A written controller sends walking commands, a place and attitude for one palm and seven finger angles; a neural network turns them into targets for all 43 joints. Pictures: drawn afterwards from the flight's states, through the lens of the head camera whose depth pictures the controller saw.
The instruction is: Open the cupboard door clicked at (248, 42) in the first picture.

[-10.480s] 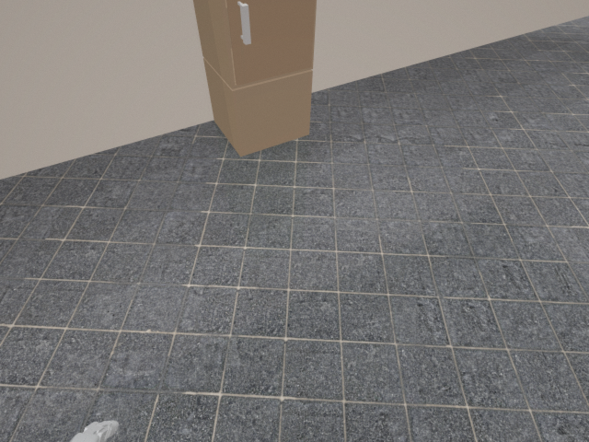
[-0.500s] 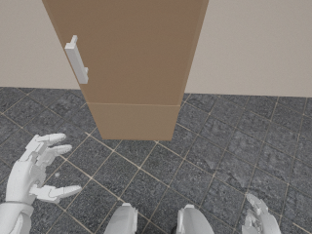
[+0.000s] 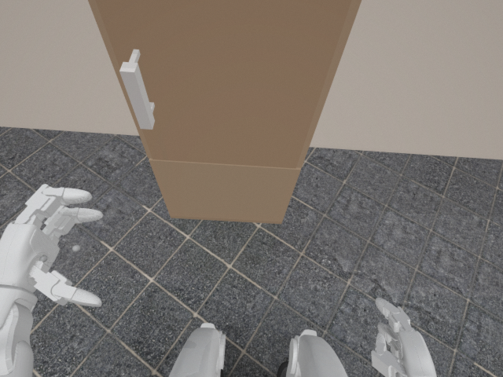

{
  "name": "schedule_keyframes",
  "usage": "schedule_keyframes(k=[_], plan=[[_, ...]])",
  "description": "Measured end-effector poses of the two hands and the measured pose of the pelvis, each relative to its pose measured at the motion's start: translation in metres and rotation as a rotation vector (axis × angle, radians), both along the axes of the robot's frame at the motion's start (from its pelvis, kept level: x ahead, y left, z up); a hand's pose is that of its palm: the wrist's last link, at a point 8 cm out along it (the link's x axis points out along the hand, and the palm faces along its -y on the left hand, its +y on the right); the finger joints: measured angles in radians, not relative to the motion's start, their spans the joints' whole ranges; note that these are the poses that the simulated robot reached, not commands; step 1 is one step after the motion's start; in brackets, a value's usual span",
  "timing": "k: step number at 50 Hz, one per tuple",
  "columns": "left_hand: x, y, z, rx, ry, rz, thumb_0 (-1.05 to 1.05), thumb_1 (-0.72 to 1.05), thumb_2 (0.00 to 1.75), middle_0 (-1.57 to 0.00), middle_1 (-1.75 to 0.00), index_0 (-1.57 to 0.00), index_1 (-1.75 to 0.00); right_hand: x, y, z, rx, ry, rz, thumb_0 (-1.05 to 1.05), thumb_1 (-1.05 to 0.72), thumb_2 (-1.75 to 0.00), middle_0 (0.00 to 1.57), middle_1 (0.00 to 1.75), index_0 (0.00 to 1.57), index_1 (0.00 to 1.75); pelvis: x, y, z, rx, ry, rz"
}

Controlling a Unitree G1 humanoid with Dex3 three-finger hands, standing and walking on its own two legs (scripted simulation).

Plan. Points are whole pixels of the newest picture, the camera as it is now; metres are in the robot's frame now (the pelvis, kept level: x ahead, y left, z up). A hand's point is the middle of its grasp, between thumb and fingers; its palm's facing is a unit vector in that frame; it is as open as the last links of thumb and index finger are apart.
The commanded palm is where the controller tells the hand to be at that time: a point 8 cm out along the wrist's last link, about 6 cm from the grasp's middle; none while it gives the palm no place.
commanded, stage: raise the hand with hooked fingers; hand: left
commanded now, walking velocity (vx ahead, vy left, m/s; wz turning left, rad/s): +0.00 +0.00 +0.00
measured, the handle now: (141, 91) +0.60 +0.27 +0.03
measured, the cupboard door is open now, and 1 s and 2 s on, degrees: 0 0 0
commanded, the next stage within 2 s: move the hooked fingers beside the handle in 0.56 s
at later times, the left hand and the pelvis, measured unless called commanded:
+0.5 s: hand (86, 239) +0.29 +0.26 +0.05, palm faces +0.03 -1.00 -0.07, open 14.0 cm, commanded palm +0.26 +0.31 +0.05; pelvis +0.00 -0.01 +0.00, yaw +0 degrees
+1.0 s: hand (97, 206) +0.34 +0.26 +0.05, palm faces +0.02 -1.00 -0.05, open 14.0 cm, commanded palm +0.32 +0.31 +0.04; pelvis +0.00 -0.02 +0.00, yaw -1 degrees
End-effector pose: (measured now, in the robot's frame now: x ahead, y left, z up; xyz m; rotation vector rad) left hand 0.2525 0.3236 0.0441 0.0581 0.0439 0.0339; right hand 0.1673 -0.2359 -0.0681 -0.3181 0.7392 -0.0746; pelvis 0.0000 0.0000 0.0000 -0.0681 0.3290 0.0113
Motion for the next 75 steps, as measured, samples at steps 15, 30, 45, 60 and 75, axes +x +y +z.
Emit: schedule_keyframes(k=[15,30,45,60,75], plan=[[0.015,-0.003,0.003,-0.003,0.007,-0.016,-0.01,-0.5,0.3,-0.3,-1.2,-0.3,-1.2,-0.024,-0.025,0.002,-0.028,0.056,-0.065,0.01,-0.9,-0.9,0.2,0.3,0.21,0.3,0.002,-0.004,0.004,0.011,0.007,-0.013],[0.011,-0.013,0.007,0.009,-0.009,-0.001,-0.01,-0.5,0.3,-0.3,-1.2,-0.3,-1.2,-0.015,-0.027,-0.003,-0.001,0.037,-0.057,0.01,-0.9,-0.9,0.2,0.3,0.21,0.3,0.0,-0.014,0.003,0.021,0.0,-0.011],[0.043,-0.008,0.004,-0.002,-0.034,0.009,-0.01,-0.5,0.3,-0.3,-1.2,-0.3,-1.2,-0.018,-0.037,-0.013,-0.031,0.059,-0.06,0.01,-0.9,-0.9,0.2,0.3,0.21,0.3,-0.004,-0.021,-0.005,0.019,0.01,-0.008],[0.094,0.0,0.003,-0.009,-0.025,0.018,-0.01,-0.5,0.3,-0.3,-1.2,-0.3,-1.2,-0.066,-0.048,-0.023,-0.05,0.205,-0.134,0.01,-0.9,-0.9,0.2,0.3,0.21,0.3,-0.006,-0.016,-0.006,0.023,0.043,-0.029],[0.148,0.015,-0.003,-0.033,-0.025,0.011,-0.01,-0.5,0.3,-0.3,-1.2,-0.3,-1.2,-0.108,-0.049,-0.033,-0.088,0.367,-0.19,0.0,-0.9,-0.9,0.2,0.3,0.21,0.3,-0.009,-0.008,-0.014,0.007,0.088,-0.039]])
